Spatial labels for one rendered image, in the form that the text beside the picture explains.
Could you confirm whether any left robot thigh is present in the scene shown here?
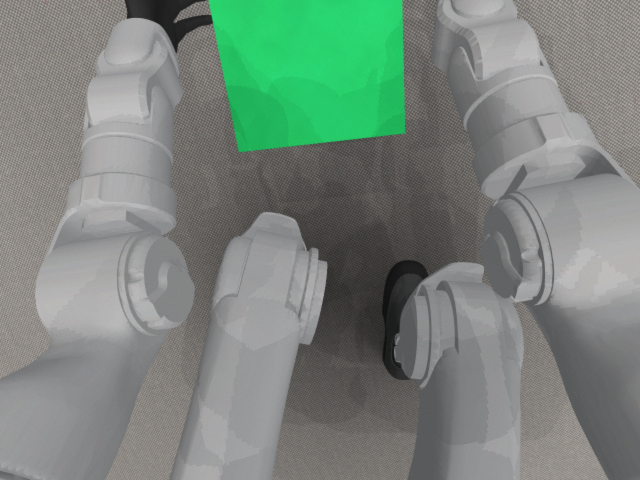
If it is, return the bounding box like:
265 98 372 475
169 230 327 480

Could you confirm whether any robot right forearm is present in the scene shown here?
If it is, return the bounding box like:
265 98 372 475
431 0 640 200

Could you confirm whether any right robot upper arm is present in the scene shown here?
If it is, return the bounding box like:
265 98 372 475
480 174 640 480

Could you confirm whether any left robot upper arm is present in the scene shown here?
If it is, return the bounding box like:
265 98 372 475
0 231 195 480

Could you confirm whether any carton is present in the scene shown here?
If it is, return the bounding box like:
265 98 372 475
209 0 405 152

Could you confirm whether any robot left forearm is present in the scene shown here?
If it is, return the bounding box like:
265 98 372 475
35 18 183 317

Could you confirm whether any left robot hand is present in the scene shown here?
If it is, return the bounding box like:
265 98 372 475
125 0 213 53

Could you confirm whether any right robot foot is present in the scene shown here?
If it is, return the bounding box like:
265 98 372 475
382 260 428 380

